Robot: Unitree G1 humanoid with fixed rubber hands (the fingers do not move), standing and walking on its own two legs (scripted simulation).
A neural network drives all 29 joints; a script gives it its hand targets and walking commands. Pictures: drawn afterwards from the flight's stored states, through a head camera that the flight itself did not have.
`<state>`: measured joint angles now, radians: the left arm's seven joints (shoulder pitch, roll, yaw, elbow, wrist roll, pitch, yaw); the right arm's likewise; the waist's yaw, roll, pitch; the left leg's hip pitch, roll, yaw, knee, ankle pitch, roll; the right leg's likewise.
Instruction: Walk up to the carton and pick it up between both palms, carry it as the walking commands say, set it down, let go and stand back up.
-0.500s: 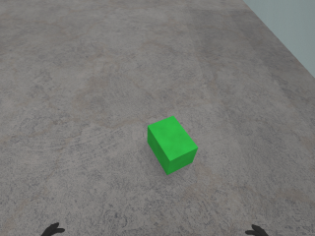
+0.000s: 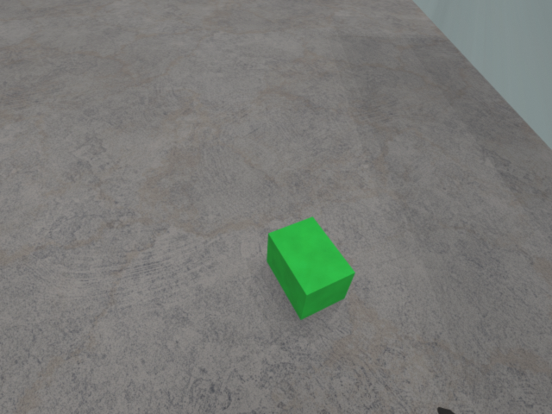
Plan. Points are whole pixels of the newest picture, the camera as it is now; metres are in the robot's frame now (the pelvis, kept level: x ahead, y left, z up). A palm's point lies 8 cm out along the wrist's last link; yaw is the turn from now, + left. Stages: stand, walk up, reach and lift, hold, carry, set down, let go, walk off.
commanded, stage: stand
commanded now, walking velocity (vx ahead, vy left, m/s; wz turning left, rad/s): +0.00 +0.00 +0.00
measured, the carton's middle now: (306, 266) +0.79 -0.16 -0.67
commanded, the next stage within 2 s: walk up in 0.30 s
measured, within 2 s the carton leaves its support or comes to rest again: neither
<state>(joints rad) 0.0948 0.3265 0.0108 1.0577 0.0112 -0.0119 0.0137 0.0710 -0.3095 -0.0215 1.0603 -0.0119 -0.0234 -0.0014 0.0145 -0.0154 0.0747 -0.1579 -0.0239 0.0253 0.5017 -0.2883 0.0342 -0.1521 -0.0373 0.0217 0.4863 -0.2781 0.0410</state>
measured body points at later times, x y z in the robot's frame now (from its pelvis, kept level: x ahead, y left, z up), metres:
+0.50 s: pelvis -0.01 +0.00 +0.01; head +0.00 +0.01 +0.46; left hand +0.07 +0.30 -0.13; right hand +0.10 -0.29 -0.12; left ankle -0.01 +0.10 -0.74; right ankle -0.01 -0.15 -0.74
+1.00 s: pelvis +0.09 -0.01 -0.03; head +0.09 +0.01 +0.42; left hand +0.16 +0.31 -0.15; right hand +0.13 -0.35 -0.12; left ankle +0.14 +0.09 -0.74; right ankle +0.05 -0.14 -0.70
